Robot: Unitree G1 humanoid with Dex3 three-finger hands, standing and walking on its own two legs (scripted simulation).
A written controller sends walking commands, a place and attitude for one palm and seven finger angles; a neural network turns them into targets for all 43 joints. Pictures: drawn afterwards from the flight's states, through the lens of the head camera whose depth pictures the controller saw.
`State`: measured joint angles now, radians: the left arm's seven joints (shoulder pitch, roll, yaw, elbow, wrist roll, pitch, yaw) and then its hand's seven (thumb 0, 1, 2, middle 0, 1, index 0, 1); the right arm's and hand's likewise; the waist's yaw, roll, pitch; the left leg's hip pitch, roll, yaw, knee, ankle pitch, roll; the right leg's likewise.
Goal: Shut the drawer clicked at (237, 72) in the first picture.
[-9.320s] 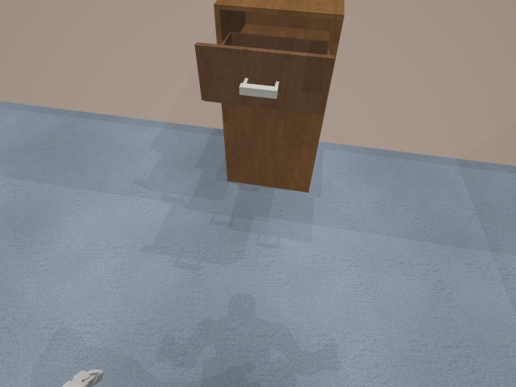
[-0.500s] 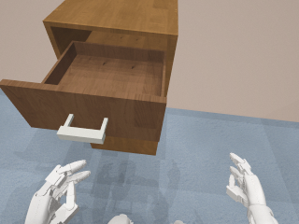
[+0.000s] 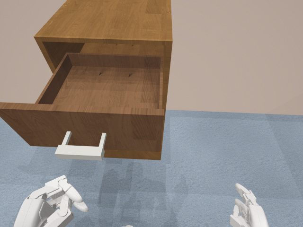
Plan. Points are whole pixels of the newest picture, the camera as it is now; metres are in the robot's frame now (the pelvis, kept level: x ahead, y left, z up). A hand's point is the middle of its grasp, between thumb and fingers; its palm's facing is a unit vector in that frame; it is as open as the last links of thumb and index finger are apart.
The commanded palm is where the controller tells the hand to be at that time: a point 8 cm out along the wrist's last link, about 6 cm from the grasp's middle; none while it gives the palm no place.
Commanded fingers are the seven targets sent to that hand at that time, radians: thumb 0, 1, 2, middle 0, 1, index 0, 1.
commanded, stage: raise the hand and make a fist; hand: left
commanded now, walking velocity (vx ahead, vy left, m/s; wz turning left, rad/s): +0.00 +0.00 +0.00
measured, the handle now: (83, 144) +0.31 +0.20 +0.05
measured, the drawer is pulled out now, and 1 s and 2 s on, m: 0.29 0.29 0.29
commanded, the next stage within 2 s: bring the fist close to the handle in 0.92 s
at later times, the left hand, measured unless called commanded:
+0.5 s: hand (56, 206) +0.14 +0.17 +0.14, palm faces +0.07 -0.99 -0.11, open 3.2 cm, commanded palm +0.08 +0.22 +0.16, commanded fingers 0.00 0.90 0.90 -1.40 -1.60 -1.40 -1.60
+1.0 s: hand (60, 207) +0.14 +0.16 +0.15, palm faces +0.09 -0.99 -0.12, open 3.3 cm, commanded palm +0.08 +0.21 +0.16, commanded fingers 0.00 0.90 0.90 -1.40 -1.60 -1.40 -1.60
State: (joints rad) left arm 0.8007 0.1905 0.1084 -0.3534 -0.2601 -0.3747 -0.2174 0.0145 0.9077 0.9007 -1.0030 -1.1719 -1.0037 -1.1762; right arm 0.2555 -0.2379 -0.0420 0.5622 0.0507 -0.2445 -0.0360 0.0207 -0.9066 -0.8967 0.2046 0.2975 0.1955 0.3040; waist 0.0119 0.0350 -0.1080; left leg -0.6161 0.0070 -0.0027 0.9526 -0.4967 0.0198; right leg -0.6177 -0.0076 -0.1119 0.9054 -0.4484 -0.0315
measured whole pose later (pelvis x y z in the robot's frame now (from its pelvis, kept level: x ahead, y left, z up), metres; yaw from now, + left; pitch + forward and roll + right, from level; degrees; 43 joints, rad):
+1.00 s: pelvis +0.00 -0.02 +0.02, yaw +1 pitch +2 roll -1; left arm 0.75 0.23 0.16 -0.48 -0.28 -0.19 -0.21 0.01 0.90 0.90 -1.40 -1.60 -1.40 -1.60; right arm 0.23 -0.23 0.03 0.59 0.07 -0.38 -0.06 0.02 -0.91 -0.90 0.20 0.30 0.20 0.30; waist 0.06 0.07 -0.10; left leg -0.37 0.02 -0.02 0.77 -0.43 0.00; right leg -0.37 0.01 -0.12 0.73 -0.39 -0.05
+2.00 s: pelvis -0.01 +0.01 +0.00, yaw +0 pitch +11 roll -1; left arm 0.44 0.17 0.05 -0.14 -0.18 -0.33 -0.13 0.01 0.90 0.90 -1.40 -1.60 -1.40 -1.60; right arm 0.23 -0.23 0.03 0.55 0.01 -0.24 -0.02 0.02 -0.90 -0.90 0.21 0.30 0.20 0.30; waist 0.00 0.03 -0.09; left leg -0.67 -0.01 0.01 0.97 -0.49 0.03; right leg -0.68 -0.02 -0.10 0.94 -0.44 -0.02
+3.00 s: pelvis -0.01 -0.01 -0.01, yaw +1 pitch +12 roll -1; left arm 0.26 0.24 0.15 0.06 -0.25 -0.38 -0.21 -0.03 0.76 0.92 -1.40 -1.60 -1.40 -1.60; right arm 0.22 -0.27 0.02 0.58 0.03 -0.20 -0.05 0.02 -0.91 -0.90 0.21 0.30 0.20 0.30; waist -0.01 0.05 -0.09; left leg -0.73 0.00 -0.03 1.00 -0.49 0.00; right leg -0.72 -0.01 -0.14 0.96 -0.45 -0.05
